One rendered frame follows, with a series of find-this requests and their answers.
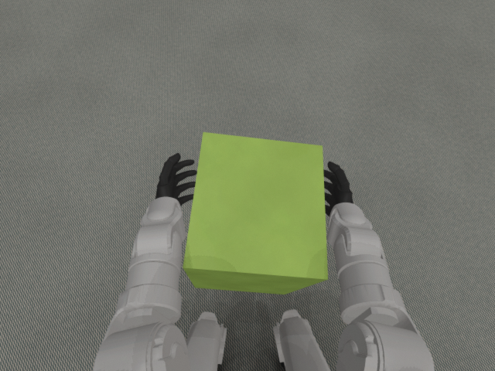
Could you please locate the robot left shin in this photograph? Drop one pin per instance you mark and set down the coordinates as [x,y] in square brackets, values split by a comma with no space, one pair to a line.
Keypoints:
[206,315]

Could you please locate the robot left forearm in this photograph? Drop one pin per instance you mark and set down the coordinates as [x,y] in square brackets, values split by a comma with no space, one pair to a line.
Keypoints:
[152,289]

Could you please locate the left robot upper arm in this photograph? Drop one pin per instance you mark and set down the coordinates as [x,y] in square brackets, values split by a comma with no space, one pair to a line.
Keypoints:
[160,346]

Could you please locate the robot left hand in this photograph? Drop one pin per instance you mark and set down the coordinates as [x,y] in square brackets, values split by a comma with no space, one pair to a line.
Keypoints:
[168,179]

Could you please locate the carton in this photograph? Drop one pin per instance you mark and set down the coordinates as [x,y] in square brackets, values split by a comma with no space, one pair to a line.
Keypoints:
[258,219]

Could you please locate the robot right hand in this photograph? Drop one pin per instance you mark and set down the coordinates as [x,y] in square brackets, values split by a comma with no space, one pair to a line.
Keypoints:
[339,187]

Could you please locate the robot right forearm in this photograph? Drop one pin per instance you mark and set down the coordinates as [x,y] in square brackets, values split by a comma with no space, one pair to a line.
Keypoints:
[366,289]

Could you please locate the right robot upper arm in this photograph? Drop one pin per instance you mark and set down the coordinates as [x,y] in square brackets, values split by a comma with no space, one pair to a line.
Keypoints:
[370,346]

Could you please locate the robot right thigh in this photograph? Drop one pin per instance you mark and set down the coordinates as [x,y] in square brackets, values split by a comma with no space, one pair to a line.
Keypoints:
[297,346]

